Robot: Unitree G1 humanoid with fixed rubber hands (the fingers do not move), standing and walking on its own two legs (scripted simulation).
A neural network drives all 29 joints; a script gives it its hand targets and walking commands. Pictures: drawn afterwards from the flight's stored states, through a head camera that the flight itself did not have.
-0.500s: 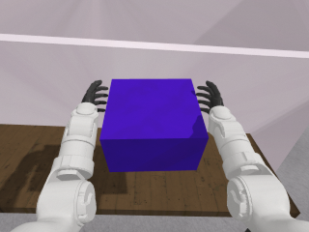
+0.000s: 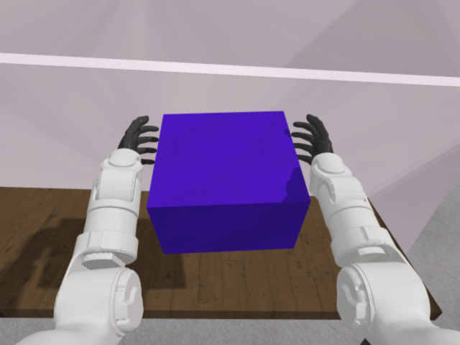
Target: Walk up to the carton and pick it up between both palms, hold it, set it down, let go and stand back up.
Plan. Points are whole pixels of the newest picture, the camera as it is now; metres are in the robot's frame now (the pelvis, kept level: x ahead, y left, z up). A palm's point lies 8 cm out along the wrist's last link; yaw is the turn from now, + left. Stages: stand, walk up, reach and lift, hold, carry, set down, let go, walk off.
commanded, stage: hold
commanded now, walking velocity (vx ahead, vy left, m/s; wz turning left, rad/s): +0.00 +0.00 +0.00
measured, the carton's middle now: (226, 179) +0.40 +0.02 +0.14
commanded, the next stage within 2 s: none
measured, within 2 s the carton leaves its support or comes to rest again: neither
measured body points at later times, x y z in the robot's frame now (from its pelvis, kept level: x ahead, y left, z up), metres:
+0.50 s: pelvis -0.01 +0.00 +0.00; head -0.10 +0.02 +0.44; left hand +0.37 +0.19 +0.22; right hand +0.37 -0.15 +0.23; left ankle +0.02 +0.14 -0.75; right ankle +0.03 -0.13 -0.75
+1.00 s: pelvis -0.01 +0.00 +0.00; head -0.10 +0.02 +0.44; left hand +0.37 +0.19 +0.22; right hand +0.37 -0.15 +0.23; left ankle +0.02 +0.14 -0.75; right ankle +0.03 -0.13 -0.75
